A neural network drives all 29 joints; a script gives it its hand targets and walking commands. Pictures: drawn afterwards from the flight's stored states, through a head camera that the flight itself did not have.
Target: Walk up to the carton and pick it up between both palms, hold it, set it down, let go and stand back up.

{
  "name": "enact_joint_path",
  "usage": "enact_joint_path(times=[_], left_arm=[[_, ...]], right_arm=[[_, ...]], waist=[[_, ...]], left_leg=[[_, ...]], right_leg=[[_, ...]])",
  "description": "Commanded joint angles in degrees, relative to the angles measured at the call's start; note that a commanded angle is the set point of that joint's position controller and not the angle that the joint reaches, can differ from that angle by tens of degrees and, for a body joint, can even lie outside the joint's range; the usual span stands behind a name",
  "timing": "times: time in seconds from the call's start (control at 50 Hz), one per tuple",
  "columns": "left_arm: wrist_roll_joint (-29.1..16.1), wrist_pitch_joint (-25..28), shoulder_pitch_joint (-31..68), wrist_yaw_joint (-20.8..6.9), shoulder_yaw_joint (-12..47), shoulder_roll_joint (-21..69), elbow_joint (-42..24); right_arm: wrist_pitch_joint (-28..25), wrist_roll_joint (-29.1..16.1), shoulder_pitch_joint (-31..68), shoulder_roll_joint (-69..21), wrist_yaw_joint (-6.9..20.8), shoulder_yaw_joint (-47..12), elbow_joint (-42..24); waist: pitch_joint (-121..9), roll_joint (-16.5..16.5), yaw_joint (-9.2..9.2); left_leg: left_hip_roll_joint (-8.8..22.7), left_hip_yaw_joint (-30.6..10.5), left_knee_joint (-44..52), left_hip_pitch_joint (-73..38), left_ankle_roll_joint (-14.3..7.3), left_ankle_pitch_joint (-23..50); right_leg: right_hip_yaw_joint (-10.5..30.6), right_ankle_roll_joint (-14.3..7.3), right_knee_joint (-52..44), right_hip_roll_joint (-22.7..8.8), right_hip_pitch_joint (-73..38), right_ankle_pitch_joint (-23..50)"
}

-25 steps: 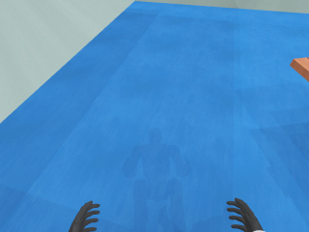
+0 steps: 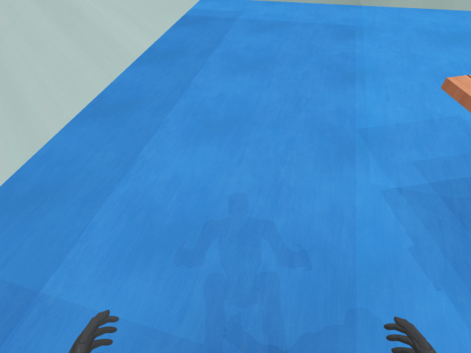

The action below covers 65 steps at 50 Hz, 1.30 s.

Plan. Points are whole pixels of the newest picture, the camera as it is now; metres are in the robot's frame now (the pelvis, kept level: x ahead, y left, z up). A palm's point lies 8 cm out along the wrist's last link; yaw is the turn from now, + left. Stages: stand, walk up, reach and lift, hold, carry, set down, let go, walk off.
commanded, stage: stand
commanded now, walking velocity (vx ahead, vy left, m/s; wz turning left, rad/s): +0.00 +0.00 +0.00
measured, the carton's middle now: out of the picture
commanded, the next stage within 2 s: walk up in 0.80 s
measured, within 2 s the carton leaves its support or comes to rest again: neither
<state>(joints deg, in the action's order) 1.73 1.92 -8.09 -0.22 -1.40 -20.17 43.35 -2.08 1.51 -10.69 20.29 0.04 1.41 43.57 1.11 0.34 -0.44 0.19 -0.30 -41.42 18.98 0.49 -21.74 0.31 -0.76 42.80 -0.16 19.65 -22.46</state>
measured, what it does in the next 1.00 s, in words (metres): stands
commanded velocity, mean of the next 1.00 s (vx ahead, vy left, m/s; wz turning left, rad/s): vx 0.00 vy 0.00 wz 0.00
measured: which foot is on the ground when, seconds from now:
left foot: down 0.00-1.00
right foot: down 0.00-1.00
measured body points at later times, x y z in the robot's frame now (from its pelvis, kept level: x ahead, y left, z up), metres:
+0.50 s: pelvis +0.00 +0.00 +0.01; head +0.01 -0.01 +0.46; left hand +0.13 +0.30 -0.09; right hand +0.12 -0.30 -0.10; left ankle +0.00 +0.13 -0.71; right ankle +0.00 -0.11 -0.71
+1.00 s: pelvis +0.00 +0.01 +0.03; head -0.01 +0.00 +0.48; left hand +0.10 +0.31 -0.09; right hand +0.11 -0.29 -0.09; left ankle +0.00 +0.13 -0.71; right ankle +0.00 -0.11 -0.71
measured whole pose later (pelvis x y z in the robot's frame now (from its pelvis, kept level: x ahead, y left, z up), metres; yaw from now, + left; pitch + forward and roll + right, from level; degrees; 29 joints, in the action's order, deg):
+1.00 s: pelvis +0.00 +0.01 +0.03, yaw +0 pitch -3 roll +0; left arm 0.4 1.1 -4.8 -0.3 0.3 -20.7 60.5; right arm -1.7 0.4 -4.4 20.8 -0.1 -0.6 61.1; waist 1.8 0.3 0.6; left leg 0.4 -0.1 -22.1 8.2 0.4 -11.4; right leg 0.5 0.0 22.6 -0.1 8.5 -11.6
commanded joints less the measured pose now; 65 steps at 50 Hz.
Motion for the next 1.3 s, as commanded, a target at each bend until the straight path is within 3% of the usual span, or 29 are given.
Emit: enact_joint_path(times=[0.0, 0.06, 0.08, 0.2, 0.22, 0.24, 0.3, 0.34, 0.38, 0.44, 0.48, 0.56, 0.62, 0.64, 0.72, 0.86, 0.88, 0.96, 0.98, 1.0, 1.02, 1.04, 1.08, 1.14, 1.2, 1.22, 1.24, 1.26, 1.28], left_arm=[[-0.65, 0.98, 3.21, 0.75, -2.78, -10.8, -3.2], [-0.83, 1.33, 2.37, 0.24, -2.5, -10.99, -2.06], [-0.96, 1.31, 3.04, 0.39, -2.67, -12.01, -1.44], [-0.94, 1.12, 3.83, 0.66, -2.49, -12.24, 1.19], [-0.89, 1.33, 3.5, 0.48, -2.17, -12.28, 1.49], [-0.85, 1.43, 3.33, 0.48, -1.87, -10.82, 2.06], [-0.76, 0.96, 5.69, 0.31, -1.63, -11.45, 2.87], [-1.02, 1.18, 4.4, 0.48, -1.42, -12.09, 3.7], [-1.15, 0.67, 5.2, 0.58, -1.68, -13.14, 5.0], [-1.17, 0.94, 2.98, 0.55, -1.44, -12.38, 6.13], [-0.94, 0.9, 3.96, 0.49, -0.84, -11.31, 7.18], [-1.39, 0.58, 6.23, 0.71, -1.31, -13.3, 8.82], [-1.4, 0.89, 5.4, 0.48, -0.54, -12.22, 9.94], [-1.25, 0.59, 5.98, 0.7, -1.26, -13.02, 10.01], [-1.25, 0.37, 5.99, 0.25, -0.55, -11.61, 11.2], [-1.41, 0.01, 6.89, 0.72, -0.57, -12.04, 13.64], [-1.47, -0.02, 5.37, 0.37, 0.24, -10.15, 14.23], [-1.18, -0.04, 5.71, 0.31, 0.16, -10.62, 14.57], [1.11, -2.51, 5.2, -3.1, -3.61, -12.8, 8.6], [0.89, -2.88, 8.44, -4.35, -3.34, -12.41, 5.73], [1.42, -3.37, 8.87, -4.77, -3.52, -10.74, 3.9], [1.82, -3.52, 11.01, -5.19, -4.92, -13.89, 4.22], [1.64, -3.26, 5.34, -6.02, -5.78, -15.74, 3.67], [1.08, -3.74, -0.29, -7.32, -6.26, -12.9, 2.25], [-0.89, -3.56, -1.83, -8.41, -4.64, -12.99, 0.6], [-1.08, -3.64, -2.6, -8.31, -4.88, -13.35, 0.45], [-0.92, -3.61, -6.31, -7.88, -6.31, -15.15, 1.24], [-0.35, -3.19, -8.41, -7.6, -7.79, -15.36, 1.94], [-0.1, -2.98, -11.38, -7.31, -8.42, -16.63, 3.29]], right_arm=[[-1.29, -0.2, 2.92, 11.16, -0.19, 2.36, -3.29], [-1.41, -0.01, 3.93, 11.46, -0.66, 2.0, -1.5], [-1.34, -0.18, 2.89, 10.62, -0.54, 1.98, -1.32], [-1.06, -0.31, 5.23, 11.38, -0.33, 1.42, 1.22], [-0.93, -0.94, 3.82, 11.39, -0.43, 1.25, 1.62], [-1.08, -1.02, 5.08, 11.55, -0.28, 1.72, 1.95], [-1.03, -0.92, 5.17, 10.09, -0.15, 0.64, 3.58], [-0.68, -0.33, 5.57, 11.02, -0.22, 1.17, 4.37], [-0.68, -0.74, 4.22, 10.17, -0.23, 0.31, 4.93], [-0.81, -0.9, 5.47, 12.29, -0.56, 0.72, 6.91], [-0.6, -0.86, 6.43, 10.93, -0.6, 0.62, 7.2], [-0.61, -0.63, 6.41, 10.6, -0.38, 0.11, 8.39], [-0.57, -0.99, 8.55, 11.36, -0.52, -0.01, 9.97], [-0.48, -1.0, 8.52, 9.82, -0.29, -0.58, 10.1], [-0.73, -1.16, 8.84, 12.59, -0.28, 0.43, 12.01], [-0.56, -0.87, 9.39, 10.46, -0.42, -0.25, 13.92], [-0.33, -0.89, 8.9, 11.09, -0.54, -0.35, 14.15], [-0.63, -1.08, 10.45, 13.18, -0.61, 0.39, 14.74], [-1.44, -0.62, 3.43, 19.39, 0.24, 4.8, 11.08], [-1.65, -0.44, -0.65, 20.2, 0.07, 5.43, 11.58], [-1.77, -0.41, -2.36, 22.25, -0.04, 6.86, 11.51], [-1.82, -0.42, -0.07, 21.32, -0.39, 6.96, 9.76], [-2.1, -0.66, 3.21, 18.76, -0.16, 7.22, 5.49], [-2.77, -0.11, 4.16, 16.53, 0.11, 7.24, 2.41], [-2.31, 0.6, 8.33, 18.57, 0.92, 7.77, -1.61], [-2.13, 0.79, 9.78, 18.98, 1.31, 7.7, -1.82], [-2.09, 0.76, 11.5, 19.45, 1.36, 7.96, -2.12], [-1.87, 0.88, 9.56, 18.27, 1.63, 7.32, -2.55], [-1.58, 1.12, 8.55, 17.3, 1.9, 6.86, -2.3]], waist=[[-3.49, -1.28, 0.59], [-6.02, 1.72, 1.09], [-5.46, -0.47, 0.9], [-4.0, 0.51, 0.91], [-4.36, -2.92, 1.01], [-4.64, -1.14, 0.33], [-3.16, -3.71, 0.35], [-3.38, -1.18, 0.07], [-4.51, -3.0, -0.41], [-4.32, -0.41, 1.22], [-3.01, -3.79, 1.03], [-3.08, 1.14, -0.23], [-1.9, 0.13, 0.94], [-3.07, -3.74, 1.09], [-3.62, 1.02, 1.0], [-3.92, -1.1, 0.49], [-3.26, 1.24, 1.62], [-1.27, 0.43, 1.16], [0.61, 2.7, -1.92], [0.38, 3.95, -4.24], [2.25, 11.72, -4.68], [1.6, 6.97, -4.79], [0.45, 0.93, -1.51], [-0.1, 4.58, -0.43], [4.38, 10.53, -0.69], [3.86, 12.11, 0.84], [3.14, 10.63, 3.36], [1.18, 6.98, 2.76], [0.8, 1.14, 4.36]], left_leg=[[4.0, -5.28, 7.68, -2.42, -4.7, 10.78], [4.81, -5.74, 7.7, -2.23, -5.12, 12.03], [4.18, -4.98, 8.56, -2.69, -4.14, 13.26], [4.59, -4.4, 9.6, -2.31, -4.38, 12.61], [4.35, -4.39, 9.39, -3.51, -3.65, 14.78], [3.79, -3.9, 7.68, -4.6, -3.86, 14.44], [3.97, -4.47, 10.14, -2.81, -3.68, 11.77], [3.76, -3.78, 10.27, -5.7, -4.06, 10.0], [4.55, -5.0, 11.46, -6.58, -3.92, 12.44], [4.55, -4.21, 12.07, -6.22, -3.82, 14.84], [4.17, -4.23, 12.49, -5.86, -3.75, 14.23], [5.41, -5.0, 15.55, -8.75, -3.26, 14.38], [5.04, -5.03, 16.95, -6.91, -3.27, 13.21], [5.57, -4.96, 17.56, -7.09, -3.27, 14.69], [4.96, -4.27, 19.66, -9.24, -2.54, 15.45], [6.22, -5.39, 23.06, -12.03, -2.38, 16.45], [6.37, -5.85, 23.1, -10.77, -2.59, 15.08], [6.33, -6.17, 24.25, -10.97, -2.18, 12.45], [5.93, -1.42, 18.83, -24.36, -3.65, -6.43], [11.34, -8.38, 23.84, -32.2, -6.74, -13.74], [21.88, -15.75, 32.42, -30.46, -9.84, -17.91], [28.17, -19.53, 34.76, -24.87, -13.38, -12.92], [28.44, -13.07, 31.1, -21.44, -13.67, -3.69], [23.94, -1.73, 27.64, -21.45, -11.48, 3.05], [19.38, 7.94, 26.96, -10.58, -10.58, -0.67], [18.48, 9.46, 25.62, -7.06, -9.74, -3.81], [18.68, 10.44, 22.81, -2.98, -9.15, -7.19], [17.04, 12.07, 15.46, 1.47, -9.01, -13.1], [13.91, 14.96, 6.66, 5.46, -8.56, -14.58]], right_leg=[[7.72, -4.2, -10.45, -5.48, -0.25, 9.64], [6.09, -4.07, -8.81, -4.88, -3.35, 12.49], [5.89, -3.92, -9.52, -4.9, -3.89, 13.67], [6.96, -4.46, -9.53, -5.05, -3.14, 13.58], [7.05, -4.52, -11.36, -5.58, -3.75, 15.08], [7.94, -4.75, -12.09, -5.92, -2.15, 15.1], [8.67, -4.91, -13.69, -6.59, -3.58, 14.42], [9.05, -4.18, -14.75, -6.4, -2.05, 12.25], [8.67, -3.71, -14.08, -6.45, -3.13, 12.4], [6.77, -3.33, -14.98, -6.09, -5.15, 15.38], [6.95, -3.53, -16.22, -6.63, -5.8, 16.97], [8.32, -2.9, -18.22, -6.26, -5.21, 14.76], [6.98, -2.8, -18.54, -6.03, -6.78, 15.7], [6.25, -2.22, -18.87, -5.93, -8.2, 15.61], [6.74, -2.46, -21.79, -6.41, -10.32, 18.4], [6.27, -1.58, -23.8, -6.45, -11.32, 16.11], [6.12, -1.59, -24.34, -6.2, -11.98, 15.53], [5.91, -0.88, -25.99, -6.32, -9.57, 14.05], [12.45, -4.63, -20.69, -1.65, 10.28, -2.03], [9.19, -4.01, -17.51, -0.43, 22.54, -5.25], [2.85, -2.71, -4.02, -0.68, 24.78, -0.23], [3.98, -0.21, 7.05, -4.23, 22.7, -0.52], [4.64, 0.28, 7.6, -8.21, 17.26, 0.2], [2.02, -0.45, 6.64, -9.85, 15.59, 3.3], [-1.53, -0.01, -0.53, -9.79, 9.84, 5.31], [-2.85, -0.31, -1.59, -9.38, 4.83, 5.63], [-3.65, -0.54, -1.37, -8.91, -1.43, 5.97], [-5.07, -0.94, -1.57, -6.83, -7.9, 5.4], [-5.77, -2.21, -2.66, -4.42, -12.43, 3.5]])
